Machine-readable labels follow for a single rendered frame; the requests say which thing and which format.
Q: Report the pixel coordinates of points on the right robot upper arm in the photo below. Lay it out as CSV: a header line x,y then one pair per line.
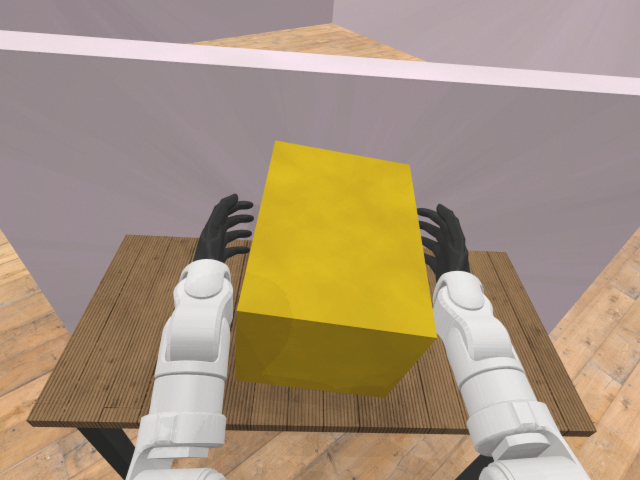
x,y
539,468

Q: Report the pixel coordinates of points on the table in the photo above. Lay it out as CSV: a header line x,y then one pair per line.
x,y
104,378

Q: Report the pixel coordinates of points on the left robot hand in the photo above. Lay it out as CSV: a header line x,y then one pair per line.
x,y
214,238

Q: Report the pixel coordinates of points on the right robot forearm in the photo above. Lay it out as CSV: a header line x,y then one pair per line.
x,y
505,419

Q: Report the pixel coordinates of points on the carton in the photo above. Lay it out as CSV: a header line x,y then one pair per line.
x,y
335,295

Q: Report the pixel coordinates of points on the right robot hand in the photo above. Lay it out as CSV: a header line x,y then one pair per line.
x,y
450,251

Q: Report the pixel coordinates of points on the left robot forearm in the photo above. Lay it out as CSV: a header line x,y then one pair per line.
x,y
185,417

